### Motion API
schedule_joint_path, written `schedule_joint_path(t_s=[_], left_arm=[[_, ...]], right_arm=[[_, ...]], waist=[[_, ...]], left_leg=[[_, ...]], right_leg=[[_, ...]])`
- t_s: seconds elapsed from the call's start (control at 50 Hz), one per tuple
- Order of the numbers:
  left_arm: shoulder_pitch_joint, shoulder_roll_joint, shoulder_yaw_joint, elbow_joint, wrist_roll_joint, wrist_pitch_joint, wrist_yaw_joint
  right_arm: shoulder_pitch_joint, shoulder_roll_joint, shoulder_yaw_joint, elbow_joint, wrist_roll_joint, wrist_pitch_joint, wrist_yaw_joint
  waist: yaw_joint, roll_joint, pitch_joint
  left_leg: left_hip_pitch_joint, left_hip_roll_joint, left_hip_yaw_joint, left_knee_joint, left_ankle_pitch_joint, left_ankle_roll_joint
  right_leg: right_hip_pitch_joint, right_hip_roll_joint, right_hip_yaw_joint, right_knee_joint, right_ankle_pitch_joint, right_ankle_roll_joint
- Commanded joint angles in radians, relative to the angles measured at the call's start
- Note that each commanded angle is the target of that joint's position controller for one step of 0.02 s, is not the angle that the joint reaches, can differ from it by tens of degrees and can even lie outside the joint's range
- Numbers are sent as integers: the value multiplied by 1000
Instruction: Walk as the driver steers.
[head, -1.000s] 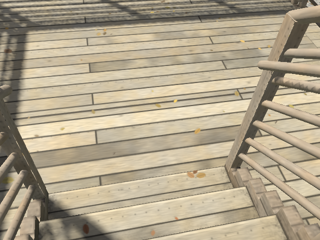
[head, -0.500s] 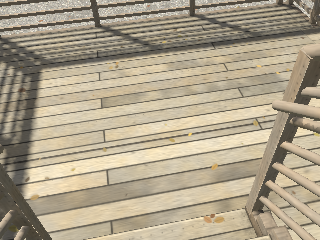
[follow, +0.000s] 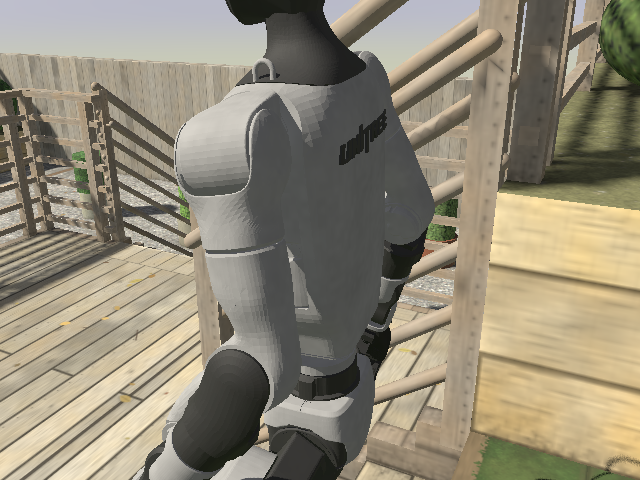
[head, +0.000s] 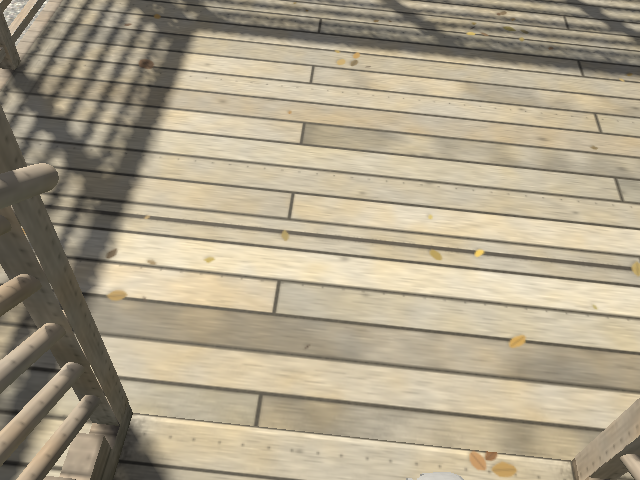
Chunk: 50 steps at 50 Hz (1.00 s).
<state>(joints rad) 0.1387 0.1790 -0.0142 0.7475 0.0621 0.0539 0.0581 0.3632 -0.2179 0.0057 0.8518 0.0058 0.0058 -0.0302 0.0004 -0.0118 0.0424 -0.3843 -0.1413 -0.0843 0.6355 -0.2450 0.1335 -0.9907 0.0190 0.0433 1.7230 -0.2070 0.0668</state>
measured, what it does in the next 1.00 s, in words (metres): steps on the spot: right foot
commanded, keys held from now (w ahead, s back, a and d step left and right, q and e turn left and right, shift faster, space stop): q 0.04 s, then no key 0.96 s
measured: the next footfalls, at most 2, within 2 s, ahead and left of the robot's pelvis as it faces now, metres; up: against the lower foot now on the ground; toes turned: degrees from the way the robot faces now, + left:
right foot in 0.42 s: +0.07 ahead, -0.15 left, +0.00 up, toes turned +10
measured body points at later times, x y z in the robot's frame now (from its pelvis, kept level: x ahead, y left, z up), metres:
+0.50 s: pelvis +0.04 -0.05 +0.01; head +0.03 -0.07 +0.46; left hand +0.08 +0.19 -0.12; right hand +0.18 -0.28 -0.12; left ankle +0.04 +0.04 -0.72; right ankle +0.02 -0.15 -0.72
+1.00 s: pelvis +0.05 -0.08 +0.02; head +0.05 -0.10 +0.47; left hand +0.11 +0.16 -0.11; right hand +0.16 -0.31 -0.12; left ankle +0.04 +0.05 -0.72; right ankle +0.03 -0.15 -0.72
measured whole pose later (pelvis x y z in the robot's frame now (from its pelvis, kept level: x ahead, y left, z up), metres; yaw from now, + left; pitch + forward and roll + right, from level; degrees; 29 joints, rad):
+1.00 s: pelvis +0.05 -0.08 +0.02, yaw +6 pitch +0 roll +1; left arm 0.24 0.19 -0.03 0.89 -0.01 -0.03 0.00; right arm 0.21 -0.22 0.02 0.91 0.00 0.04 -0.01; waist 0.00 0.02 -0.01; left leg -0.15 -0.05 -0.15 0.33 -0.17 -0.01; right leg -0.10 0.09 0.05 0.33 -0.22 -0.08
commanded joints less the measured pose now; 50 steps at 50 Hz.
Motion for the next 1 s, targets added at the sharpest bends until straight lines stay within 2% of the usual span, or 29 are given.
schedule_joint_path(t_s=[0.02, 0.04, 0.08, 0.1, 0.12, 0.18, 0.2, 0.24, 0.26, 0.28, 0.32, 0.34, 0.36, 0.38, 0.4, 0.42, 0.44, 0.46, 0.48, 0.5, 0.54, 0.6, 0.66, 0.74, 0.8, 0.82, 0.92, 0.94, 1.0], left_arm=[[54, 72, 21, -60, 9, 27, -3], [47, 78, 24, -61, 7, 20, 3], [2, 85, 25, -79, 9, 15, 2], [1, 94, 31, -70, 11, 9, 1], [-1, 95, 33, -74, 12, 8, -7], [-30, 106, 36, -75, 1, 5, -20], [-9, 105, 35, -65, -7, 7, -18], [-8, 112, 33, -60, -11, 6, -20], [-41, 98, 24, -84, -11, 10, -27], [-47, 100, 20, -85, -17, 7, -33], [11, 110, 20, -62, -47, -4, -45], [28, 116, 20, -60, -60, -4, -52], [71, 107, 21, -47, -68, -5, -52], [143, 90, 21, -29, -67, -5, -49], [159, 75, 15, -40, -55, -4, -39], [183, 128, 21, -15, -43, -18, -37], [235, 158, 11, -3, -37, -39, -42], [198, 112, -6, 9, -42, -58, -46], [128, 99, -16, -3, -47, -63, -51], [101, 109, -15, -2, -49, -63, -58], [134, 129, -11, 15, -60, -69, -60], [141, 106, -17, 20, -64, -74, -68], [163, 114, -14, 44, -60, -84, -63], [171, 113, -10, 71, -69, -89, -63], [165, 108, -8, 88, -67, -84, -62], [158, 104, -8, 92, -74, -86, -59], [131, 108, -2, 106, -67, -92, -57], [141, 121, 6, 108, -69, -95, -54], [132, 118, 10, 108, -70, -96, -53]], right_arm=[[26, -142, -27, -109, 4, -2, -22], [19, -141, -31, -125, -5, 9, -29], [30, -120, -23, -155, -11, 27, -39], [27, -117, -25, -170, -13, 33, -39], [27, -100, -17, -173, -14, 38, -38], [19, -98, -13, -198, -26, 39, -36], [-15, -97, -12, -207, -22, 41, -38], [-36, -106, -12, -213, -25, 40, -34], [-45, -110, -19, -217, -19, 49, -36], [-53, -128, -27, -223, -23, 57, -33], [-66, -128, -32, -220, -39, 72, -18], [-90, -128, -34, -229, -53, 75, -5], [-105, -120, -32, -231, -59, 77, 1], [-139, -109, -29, -237, -57, 77, 2], [-107, -88, -23, -227, -52, 77, 1], [-15, -32, -22, -192, -35, 67, 12], [-84, -90, -43, -236, -5, 56, 14], [-132, -123, -53, -210, 2, 52, 14], [-113, -88, -46, -179, 12, 47, 27], [-122, -52, -37, -157, 13, 46, 40], [-138, -34, -31, -146, -3, 52, 59], [-136, -48, -25, -111, -1, 47, 51], [-147, -72, -22, -84, 3, 39, 33], [-148, -76, -15, -53, 8, 34, 24], [-153, -74, -9, -30, 6, 35, 20], [-150, -78, -7, -24, 4, 31, 20], [-161, -80, -3, 5, -2, 27, 17], [-155, -86, -5, 14, -7, 28, 18], [-153, -85, -3, 27, -4, 28, 17]], waist=[[19, 131, -159], [13, 154, -155], [-8, 146, -147], [-4, 120, -132], [-10, 134, -131], [-30, 123, -124], [-8, 133, -117], [-13, 114, -104], [-14, 122, -67], [-36, 149, -57], [-43, 186, -53], [-44, 180, -37], [-34, 164, -37], [9, 124, -36], [26, 54, -19], [-24, -112, -20], [12, -218, -7], [17, -134, 12], [-19, -86, -11], [-30, -67, -29], [-25, -94, -75], [-12, -31, -49], [-1, 20, -31], [6, 7, -65], [11, 5, -53], [10, 5, -46], [7, 5, -39], [7, -2, -17], [5, 0, -50]], left_leg=[[92, 230, -315, -22, 651, 89], [100, 225, -325, -2, 686, 82], [145, 230, -372, 2, 631, 82], [139, 241, -390, 0, 601, 75], [167, 236, -408, 7, 594, 61], [200, 256, -469, -14, 541, 69], [174, 255, -468, -1, 570, 76], [139, 262, -481, -20, 599, 80], [125, 222, -431, -56, 477, 57], [96, 205, -419, -92, 416, 51], [25, 195, -397, -142, 346, 61], [-28, 191, -387, -177, 331, 69], [-63, 193, -404, -195, 299, 78], [-96, 182, -403, -188, 260, 77], [-55, 171, -406, -166, 109, 46], [-161, 113, -318, 11, -170, -18], [-270, 26, -200, -89, -302, -64], [-187, 60, -190, -114, -271, -83], [-12, 91, -158, -174, -156, -87], [156, 88, -144, -199, -24, -88], [288, 106, -144, -211, 94, -80], [258, 166, -162, -283, 119, -86], [250, 192, -169, -313, 194, -99], [259, 199, -162, -319, 221, -106], [248, 204, -157, -323, 230, -110], [245, 205, -159, -318, 222, -114], [231, 213, -156, -322, 222, -124], [222, 206, -152, -317, 230, -124], [230, 206, -143, -308, 230, -126]], right_leg=[[-18, 40, -40, -57, 110, 34], [-16, 41, -19, -38, 142, 34], [-54, 51, 2, -32, 114, 35], [-29, 30, 28, -88, 109, 33], [-24, 34, 27, -121, 92, 33], [35, 33, 60, -192, 49, 25], [91, 15, 82, -253, 45, 20], [188, 18, 72, -313, 25, 5], [213, 21, 23, -500, -117, 4], [314, 31, -5, -587, -193, -3], [522, 44, -37, -742, -290, -24], [627, 57, -56, -820, -308, -42], [725, 57, -55, -904, -309, -60], [831, 56, -58, -1033, -263, -81], [873, 27, 28, -1361, -292, -113], [1027, -122, 195, -1380, -114, -141], [1001, -298, 469, -1385, 195, -262], [957, -301, 471, -1400, 295, -272], [876, -261, 353, -1402, 349, -242], [806, -190, 255, -1387, 346, -196], [775, -130, 182, -1389, 279, -153], [807, -115, 157, -1438, 105, -132], [838, -122, 138, -1430, 174, -134], [875, -124, 131, -1426, 233, -128], [875, -121, 128, -1434, 235, -125], [873, -123, 131, -1432, 220, -128], [870, -125, 139, -1444, 224, -135], [861, -123, 138, -1442, 249, -132], [881, -126, 140, -1438, 289, -133]])
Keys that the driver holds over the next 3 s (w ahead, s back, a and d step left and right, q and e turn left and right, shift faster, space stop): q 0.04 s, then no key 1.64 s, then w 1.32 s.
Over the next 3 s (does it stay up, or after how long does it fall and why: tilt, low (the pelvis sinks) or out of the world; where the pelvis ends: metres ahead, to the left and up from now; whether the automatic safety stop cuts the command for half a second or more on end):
stays up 0.53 0.01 -0.34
